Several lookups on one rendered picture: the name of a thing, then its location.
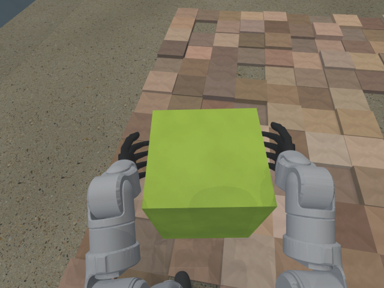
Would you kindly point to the robot right forearm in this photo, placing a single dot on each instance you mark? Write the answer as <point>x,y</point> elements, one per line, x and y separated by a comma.
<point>310,207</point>

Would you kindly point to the robot left forearm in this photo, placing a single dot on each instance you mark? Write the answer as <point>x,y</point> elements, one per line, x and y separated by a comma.
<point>112,236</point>

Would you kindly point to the right robot upper arm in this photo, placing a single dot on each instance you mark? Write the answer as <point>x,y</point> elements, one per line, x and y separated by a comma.
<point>307,279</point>

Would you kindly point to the robot left hand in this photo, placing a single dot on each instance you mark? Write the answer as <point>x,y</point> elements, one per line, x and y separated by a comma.
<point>127,151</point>

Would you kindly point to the robot right hand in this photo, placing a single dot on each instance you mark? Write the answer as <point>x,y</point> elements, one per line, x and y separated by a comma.
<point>284,141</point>

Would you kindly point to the carton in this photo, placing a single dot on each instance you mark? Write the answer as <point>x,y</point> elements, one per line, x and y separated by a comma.
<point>207,174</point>

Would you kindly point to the robot left foot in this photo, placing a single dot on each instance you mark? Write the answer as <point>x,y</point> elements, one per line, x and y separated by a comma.
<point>183,279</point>

